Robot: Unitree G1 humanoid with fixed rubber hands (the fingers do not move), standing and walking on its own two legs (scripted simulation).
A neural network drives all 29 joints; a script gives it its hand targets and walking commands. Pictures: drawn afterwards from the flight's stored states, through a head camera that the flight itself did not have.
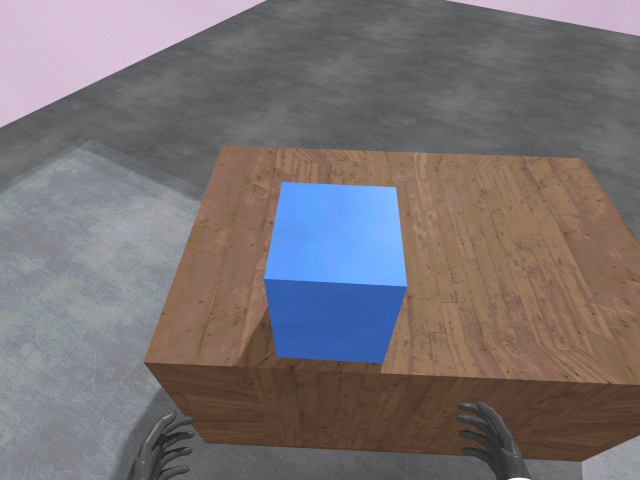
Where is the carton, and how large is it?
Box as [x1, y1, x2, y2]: [264, 182, 406, 362]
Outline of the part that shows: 282,182 264,275 264,282 276,355 284,357 382,362 406,288 395,187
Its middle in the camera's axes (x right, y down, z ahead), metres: +0.02 +0.07 +0.70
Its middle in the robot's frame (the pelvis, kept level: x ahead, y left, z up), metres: +0.48 +0.02 -0.09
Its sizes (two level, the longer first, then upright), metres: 0.210 0.200 0.250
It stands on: a pedestal, 0.55 m high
